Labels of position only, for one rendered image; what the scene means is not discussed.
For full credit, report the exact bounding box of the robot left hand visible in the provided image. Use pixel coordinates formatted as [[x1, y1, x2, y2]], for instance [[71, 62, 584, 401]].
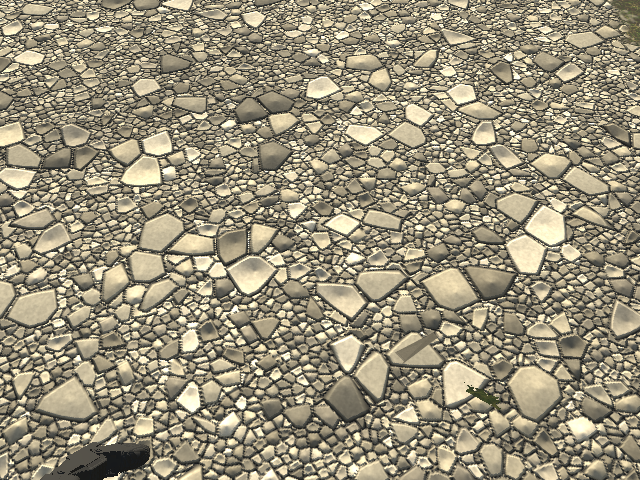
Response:
[[40, 442, 150, 480]]

